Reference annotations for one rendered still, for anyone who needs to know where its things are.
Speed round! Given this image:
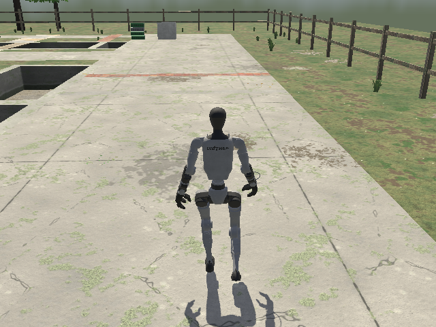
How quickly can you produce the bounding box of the robot right hand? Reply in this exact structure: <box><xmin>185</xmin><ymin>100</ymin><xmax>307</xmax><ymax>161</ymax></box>
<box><xmin>242</xmin><ymin>184</ymin><xmax>258</xmax><ymax>197</ymax></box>

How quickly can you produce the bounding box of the right robot upper arm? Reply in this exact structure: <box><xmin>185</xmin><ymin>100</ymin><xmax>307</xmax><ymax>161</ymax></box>
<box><xmin>232</xmin><ymin>137</ymin><xmax>251</xmax><ymax>174</ymax></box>

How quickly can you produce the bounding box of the left robot upper arm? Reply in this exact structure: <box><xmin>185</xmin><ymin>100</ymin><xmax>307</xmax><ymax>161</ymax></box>
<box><xmin>185</xmin><ymin>137</ymin><xmax>204</xmax><ymax>175</ymax></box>

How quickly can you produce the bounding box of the right robot forearm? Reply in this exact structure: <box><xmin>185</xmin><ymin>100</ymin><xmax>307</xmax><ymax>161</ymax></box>
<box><xmin>244</xmin><ymin>164</ymin><xmax>257</xmax><ymax>187</ymax></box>

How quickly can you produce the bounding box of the left robot forearm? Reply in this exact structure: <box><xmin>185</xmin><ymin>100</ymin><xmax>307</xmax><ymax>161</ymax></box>
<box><xmin>177</xmin><ymin>165</ymin><xmax>191</xmax><ymax>195</ymax></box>

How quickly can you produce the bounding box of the robot left foot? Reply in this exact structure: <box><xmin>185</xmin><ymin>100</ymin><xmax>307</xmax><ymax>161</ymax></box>
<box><xmin>205</xmin><ymin>256</ymin><xmax>215</xmax><ymax>273</ymax></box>

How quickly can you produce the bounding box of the robot left hand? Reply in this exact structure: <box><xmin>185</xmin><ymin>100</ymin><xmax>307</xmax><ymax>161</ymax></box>
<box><xmin>175</xmin><ymin>192</ymin><xmax>191</xmax><ymax>209</ymax></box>

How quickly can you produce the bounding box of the humanoid robot head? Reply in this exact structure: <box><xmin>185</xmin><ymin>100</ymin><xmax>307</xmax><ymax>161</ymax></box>
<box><xmin>207</xmin><ymin>107</ymin><xmax>229</xmax><ymax>140</ymax></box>

